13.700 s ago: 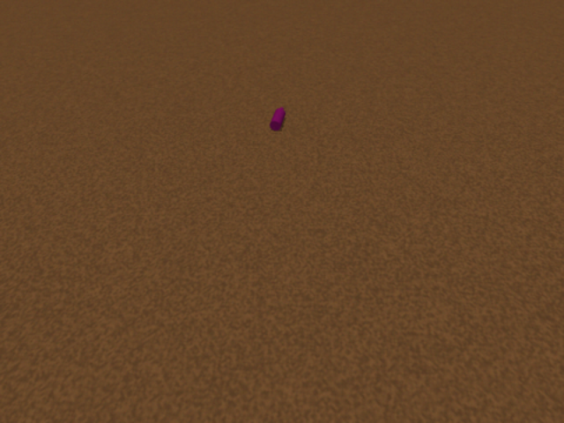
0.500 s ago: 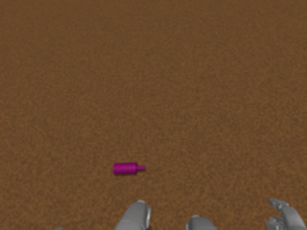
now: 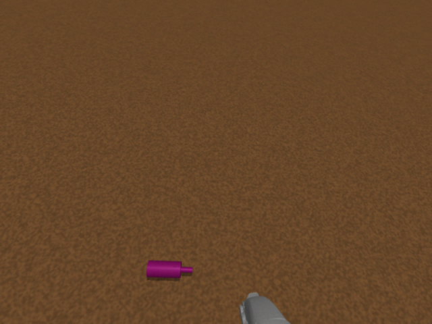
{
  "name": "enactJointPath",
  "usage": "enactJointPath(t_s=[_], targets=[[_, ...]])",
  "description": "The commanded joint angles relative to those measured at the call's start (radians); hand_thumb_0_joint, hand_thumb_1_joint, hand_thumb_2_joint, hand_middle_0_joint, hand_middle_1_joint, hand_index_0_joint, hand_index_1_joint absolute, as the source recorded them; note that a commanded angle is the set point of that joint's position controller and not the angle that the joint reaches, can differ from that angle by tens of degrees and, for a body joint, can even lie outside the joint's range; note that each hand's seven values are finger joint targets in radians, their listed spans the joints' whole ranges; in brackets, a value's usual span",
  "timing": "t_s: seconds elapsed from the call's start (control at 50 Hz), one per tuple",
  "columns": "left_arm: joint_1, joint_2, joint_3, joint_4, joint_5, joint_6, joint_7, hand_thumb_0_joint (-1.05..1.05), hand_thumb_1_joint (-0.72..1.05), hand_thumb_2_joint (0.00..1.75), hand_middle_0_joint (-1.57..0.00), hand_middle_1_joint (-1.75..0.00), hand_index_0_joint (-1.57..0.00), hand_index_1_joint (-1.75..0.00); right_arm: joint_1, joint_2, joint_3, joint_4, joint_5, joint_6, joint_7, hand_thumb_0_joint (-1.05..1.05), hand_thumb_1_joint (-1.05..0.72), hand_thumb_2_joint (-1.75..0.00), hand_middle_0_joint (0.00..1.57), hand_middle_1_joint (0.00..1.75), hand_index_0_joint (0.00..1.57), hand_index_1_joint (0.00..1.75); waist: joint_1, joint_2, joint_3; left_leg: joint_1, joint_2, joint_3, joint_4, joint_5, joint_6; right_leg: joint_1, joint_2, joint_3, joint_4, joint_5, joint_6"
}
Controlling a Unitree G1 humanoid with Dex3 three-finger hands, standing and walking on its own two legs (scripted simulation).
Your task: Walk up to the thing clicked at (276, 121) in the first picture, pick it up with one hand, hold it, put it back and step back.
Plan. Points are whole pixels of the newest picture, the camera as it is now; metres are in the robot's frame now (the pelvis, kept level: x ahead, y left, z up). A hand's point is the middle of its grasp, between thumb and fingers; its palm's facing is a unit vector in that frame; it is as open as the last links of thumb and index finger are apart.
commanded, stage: walk up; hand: left
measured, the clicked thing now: (170, 269) +0.49 +0.15 -0.74
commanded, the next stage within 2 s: stand in 0.20 s
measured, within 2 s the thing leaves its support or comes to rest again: neither
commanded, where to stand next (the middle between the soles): +0.10 -0.02 m, yaw -2 degrees
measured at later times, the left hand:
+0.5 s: hand out of the picture +0.16 +0.22 -0.14, palm faces -0.02 -0.94 -0.35, open 7.3 cm
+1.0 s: hand out of the picture +0.13 +0.25 -0.15, palm faces -0.01 -0.94 -0.33, open 7.4 cm
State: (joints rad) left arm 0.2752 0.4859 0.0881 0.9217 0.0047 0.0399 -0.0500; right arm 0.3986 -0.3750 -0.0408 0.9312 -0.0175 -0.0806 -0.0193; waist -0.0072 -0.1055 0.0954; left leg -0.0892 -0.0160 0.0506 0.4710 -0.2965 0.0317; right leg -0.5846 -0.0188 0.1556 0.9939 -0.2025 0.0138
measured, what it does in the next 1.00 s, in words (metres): steps on the spot: right foot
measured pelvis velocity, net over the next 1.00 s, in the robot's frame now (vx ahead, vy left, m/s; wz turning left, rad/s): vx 0.06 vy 0.00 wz -0.01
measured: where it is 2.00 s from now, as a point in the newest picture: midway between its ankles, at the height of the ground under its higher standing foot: outside the picture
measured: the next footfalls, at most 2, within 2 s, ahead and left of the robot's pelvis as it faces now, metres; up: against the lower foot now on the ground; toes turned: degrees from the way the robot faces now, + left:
right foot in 0.18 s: +0.13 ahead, -0.14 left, +0.00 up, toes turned +0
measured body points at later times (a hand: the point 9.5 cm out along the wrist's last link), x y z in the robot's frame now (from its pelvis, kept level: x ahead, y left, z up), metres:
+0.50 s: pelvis +0.02 -0.02 +0.00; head +0.04 -0.03 +0.45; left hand +0.16 +0.27 -0.11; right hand +0.09 -0.32 -0.14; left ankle +0.02 +0.13 -0.74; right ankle +0.09 -0.14 -0.74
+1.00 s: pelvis +0.06 +0.00 +0.01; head +0.07 +0.00 +0.46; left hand +0.13 +0.30 -0.13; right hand +0.15 -0.30 -0.12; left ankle +0.02 +0.13 -0.74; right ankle +0.09 -0.14 -0.74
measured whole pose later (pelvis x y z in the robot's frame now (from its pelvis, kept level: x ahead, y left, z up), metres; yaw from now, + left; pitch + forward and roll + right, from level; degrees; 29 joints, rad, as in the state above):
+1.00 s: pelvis +0.06 +0.00 +0.01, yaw +0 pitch -2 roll +0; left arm 0.10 0.35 0.00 1.16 0.00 -0.02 -0.01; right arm 0.08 -0.35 0.00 1.12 -0.01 -0.01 0.01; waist 0.01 -0.01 0.05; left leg -0.07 0.00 -0.04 0.35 -0.25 -0.01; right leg -0.19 -0.03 0.02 0.37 -0.14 0.03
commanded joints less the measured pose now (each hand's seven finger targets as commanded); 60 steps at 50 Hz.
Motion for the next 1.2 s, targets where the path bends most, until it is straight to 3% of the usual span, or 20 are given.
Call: enactJointPath(t_s=[0.0, 0.08, 0.12, 0.14, 0.16, 0.18, 0.2, 0.22, 0.26, 0.34, 0.38, 0.4, 0.44, 0.46, 0.48, 0.6, 0.7, 0.9, 1.08, 1.18], targets=[[-0.069, 0.074, 0.007, -0.071, -0.037, 0.000, 0.042, 0.00, 0.90, 0.90, -0.20, -0.30, -0.20, -0.30, -0.166, -0.244, -0.060, -0.107, 0.001, 0.016, -0.026, 0.00, -0.90, -0.90, 0.20, 0.30, 0.20, 0.30, 0.027, 0.333, 0.060, -0.191, 0.185, -0.030, -0.088, 0.820, 0.077, 0.158, 0.043, -0.061, -0.106, -0.025, -0.010], [-0.179, 0.077, -0.003, -0.088, -0.015, -0.006, 0.050, 0.00, 0.90, 0.90, -0.20, -0.30, -0.20, -0.30, -0.139, -0.250, -0.064, -0.095, 0.020, 0.068, -0.026, 0.00, -0.90, -0.90, 0.20, 0.30, 0.20, 0.30, -0.029, 0.320, -0.032, -0.036, 0.182, -0.075, 0.031, 0.705, 0.103, 0.203, 0.034, -0.180, -0.346, -0.023, -0.014], [-0.181, 0.081, 0.014, -0.101, 0.014, 0.006, 0.035, 0.00, 0.90, 0.90, -0.20, -0.30, -0.20, -0.30, -0.132, -0.285, -0.071, -0.100, 0.033, 0.071, -0.040, 0.00, -0.90, -0.90, 0.20, 0.30, 0.20, 0.30, -0.015, 0.247, -0.077, -0.016, 0.222, -0.129, 0.098, 0.710, 0.118, 0.263, 0.022, -0.172, -0.462, -0.011, -0.037], [-0.152, 0.101, 0.028, -0.105, 0.030, 0.008, 0.025, 0.00, 0.90, 0.90, -0.20, -0.30, -0.20, -0.30, -0.121, -0.296, -0.076, -0.102, 0.042, 0.070, -0.053, 0.00, -0.90, -0.90, 0.20, 0.30, 0.20, 0.30, 0.008, 0.174, -0.122, -0.008, 0.221, -0.129, 0.184, 0.721, 0.107, 0.321, 0.014, -0.158, -0.545, 0.052, -0.062], [-0.122, 0.151, 0.043, -0.116, 0.055, 0.010, 0.017, 0.00, 0.90, 0.90, -0.20, -0.30, -0.20, -0.30, -0.072, -0.294, -0.075, -0.099, 0.052, 0.062, -0.067, 0.00, -0.90, -0.90, 0.20, 0.30, 0.20, 0.30, 0.022, 0.060, -0.190, -0.044, 0.184, -0.103, 0.292, 0.641, 0.066, 0.429, -0.017, -0.115, -0.537, 0.340, -0.116], [-0.013, 0.156, 0.006, -0.061, 0.024, -0.050, 0.039, 0.00, 0.90, 0.90, -0.20, -0.30, -0.20, -0.30, -0.086, -0.138, -0.025, -0.105, 0.041, 0.056, -0.037, 0.00, -0.90, -0.90, 0.20, 0.30, 0.20, 0.30, 0.011, -0.008, -0.362, -0.207, 0.058, -0.090, 0.443, 0.193, -0.012, 0.673, -0.286, 0.241, -0.583, 0.506, -0.181], [-0.015, 0.209, 0.023, -0.028, 0.011, -0.062, 0.048, 0.00, 0.90, 0.90, -0.20, -0.30, -0.20, -0.30, -0.092, -0.145, -0.027, -0.088, 0.029, 0.075, -0.035, 0.00, -0.90, -0.90, 0.20, 0.30, 0.20, 0.30, 0.035, -0.062, -0.389, -0.206, 0.008, -0.124, 0.457, -0.311, 0.001, 0.592, -0.362, 0.345, -0.619, 0.281, -0.284], [-0.086, 0.186, 0.020, -0.033, 0.014, -0.069, 0.054, 0.00, 0.90, 0.90, -0.20, -0.30, -0.20, -0.30, -0.140, -0.185, -0.035, -0.075, 0.021, 0.081, -0.031, 0.00, -0.90, -0.90, 0.20, 0.30, 0.20, 0.30, 0.026, -0.042, -0.289, -0.242, 0.020, -0.180, 0.473, -0.325, -0.001, 0.525, -0.308, 0.327, -0.655, 0.046, -0.263], [-0.165, 0.153, 0.003, -0.058, 0.024, -0.071, 0.069, 0.00, 0.90, 0.90, -0.20, -0.30, -0.20, -0.30, -0.162, -0.196, -0.041, -0.063, 0.024, 0.084, -0.003, 0.00, -0.90, -0.90, 0.20, 0.30, 0.20, 0.30, 0.012, 0.005, -0.190, -0.298, 0.016, -0.187, 0.430, -0.311, 0.002, 0.482, -0.252, 0.203, -0.704, -0.175, -0.198], [-0.221, 0.123, -0.001, -0.029, 0.023, -0.069, 0.064, 0.00, 0.90, 0.90, -0.20, -0.30, -0.20, -0.30, -0.138, -0.153, -0.033, -0.010, 0.013, 0.070, 0.009, 0.00, -0.90, -0.90, 0.20, 0.30, 0.20, 0.30, -0.008, -0.083, -0.150, -0.164, 0.023, -0.085, 0.130, -0.173, -0.030, 0.434, -0.184, 0.080, -0.693, -0.028, -0.150], [-0.225, 0.111, -0.001, -0.006, 0.009, -0.060, 0.059, 0.00, 0.90, 0.90, -0.20, -0.30, -0.20, -0.30, -0.129, -0.137, -0.030, 0.023, 0.009, 0.066, 0.009, 0.00, -0.90, -0.90, 0.20, 0.30, 0.20, 0.30, -0.014, -0.075, -0.154, -0.043, 0.016, -0.064, -0.041, 0.036, -0.033, 0.387, -0.158, 0.036, -0.660, -0.013, -0.124], [-0.239, 0.090, -0.007, -0.002, 0.003, -0.058, 0.056, 0.00, 0.90, 0.90, -0.20, -0.30, -0.20, -0.30, -0.146, -0.146, -0.029, 0.031, 0.002, 0.062, 0.008, 0.00, -0.90, -0.90, 0.20, 0.30, 0.20, 0.30, -0.017, -0.036, -0.137, 0.002, 0.042, -0.110, -0.076, 0.129, -0.029, 0.324, -0.149, 0.025, -0.659, -0.045, -0.092], [-0.253, 0.067, -0.017, -0.001, -0.014, -0.057, 0.053, 0.00, 0.90, 0.90, -0.20, -0.30, -0.20, -0.30, -0.245, -0.197, -0.032, 0.008, -0.008, 0.051, 0.011, 0.00, -0.90, -0.90, 0.20, 0.30, 0.20, 0.30, 0.017, 0.043, -0.089, -0.075, 0.139, -0.246, -0.147, -0.016, -0.004, 0.296, -0.095, 0.011, -0.686, -0.222, -0.046], [-0.260, 0.073, -0.016, 0.014, -0.016, -0.061, 0.050, 0.00, 0.90, 0.90, -0.20, -0.30, -0.20, -0.30, -0.276, -0.212, -0.032, 0.015, -0.003, 0.046, 0.016, 0.00, -0.90, -0.90, 0.20, 0.30, 0.20, 0.30, 0.031, 0.065, -0.056, -0.188, 0.121, -0.218, -0.137, -0.125, 0.003, 0.371, -0.088, 0.009, -0.695, -0.213, -0.040], [-0.270, 0.087, -0.015, 0.029, -0.009, -0.067, 0.046, 0.00, 0.90, 0.90, -0.20, -0.30, -0.20, -0.30, -0.270, -0.202, -0.030, 0.035, 0.001, 0.045, 0.018, 0.00, -0.90, -0.90, 0.20, 0.30, 0.20, 0.30, 0.020, 0.067, -0.055, -0.231, 0.110, -0.201, -0.153, -0.168, -0.003, 0.419, -0.097, 0.018, -0.687, -0.222, -0.042], [-0.263, 0.082, -0.023, 0.087, -0.006, -0.088, 0.040, 0.00, 0.90, 0.90, -0.20, -0.30, -0.20, -0.30, -0.268, -0.172, -0.016, 0.089, 0.004, 0.030, 0.022, 0.00, -0.90, -0.90, 0.20, 0.30, 0.20, 0.30, 0.014, 0.112, -0.093, -0.153, 0.124, -0.187, -0.175, 0.056, -0.009, 0.462, -0.100, -0.024, -0.653, 0.007, -0.048], [-0.255, 0.080, -0.034, 0.123, -0.009, -0.085, 0.044, 0.00, 0.90, 0.90, -0.20, -0.30, -0.20, -0.30, -0.287, -0.183, -0.013, 0.114, 0.006, 0.032, 0.018, 0.00, -0.90, -0.90, 0.20, 0.30, 0.20, 0.30, 0.014, 0.138, -0.091, -0.137, 0.128, -0.183, -0.201, 0.093, -0.010, 0.478, -0.092, -0.043, -0.652, 0.081, -0.042], [-0.236, 0.070, -0.050, 0.166, -0.003, -0.081, 0.055, 0.00, 0.90, 0.90, -0.20, -0.30, -0.20, -0.30, -0.315, -0.195, -0.008, 0.142, 0.015, 0.049, 0.011, 0.00, -0.90, -0.90, 0.20, 0.30, 0.20, 0.30, 0.001, 0.131, -0.165, -0.025, 0.140, -0.158, -0.170, 0.364, -0.016, 0.511, -0.105, -0.068, -0.634, 0.309, -0.036], [-0.223, 0.070, -0.052, 0.184, 0.000, -0.079, 0.058, 0.00, 0.90, 0.90, -0.20, -0.30, -0.20, -0.30, -0.363, -0.188, -0.005, 0.143, 0.014, 0.055, 0.013, 0.00, -0.90, -0.90, 0.20, 0.30, 0.20, 0.30, 0.010, 0.109, -0.120, -0.039, 0.134, -0.160, -0.205, 0.243, -0.016, 0.487, -0.104, -0.067, -0.673, 0.205, -0.025], [-0.227, 0.073, -0.049, 0.177, 0.000, -0.085, 0.061, 0.00, 0.90, 0.90, -0.20, -0.30, -0.20, -0.30, -0.366, -0.192, -0.009, 0.146, 0.014, 0.053, 0.014, 0.00, -0.90, -0.90, 0.20, 0.30, 0.20, 0.30, 0.007, 0.105, -0.165, -0.008, 0.139, -0.154, -0.190, 0.322, -0.018, 0.523, -0.116, -0.067, -0.664, 0.308, -0.030]])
